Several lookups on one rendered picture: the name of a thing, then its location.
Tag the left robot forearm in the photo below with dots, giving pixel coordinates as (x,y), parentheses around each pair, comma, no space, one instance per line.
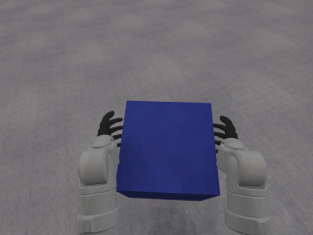
(96,186)

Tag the robot right hand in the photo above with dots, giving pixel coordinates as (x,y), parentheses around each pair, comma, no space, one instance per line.
(229,129)

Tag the carton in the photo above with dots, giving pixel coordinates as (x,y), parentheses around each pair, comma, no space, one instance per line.
(167,152)

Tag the right robot forearm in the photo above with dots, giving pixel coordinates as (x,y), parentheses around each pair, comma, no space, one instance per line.
(247,188)

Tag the robot left hand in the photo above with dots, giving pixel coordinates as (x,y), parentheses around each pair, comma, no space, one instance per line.
(106,124)

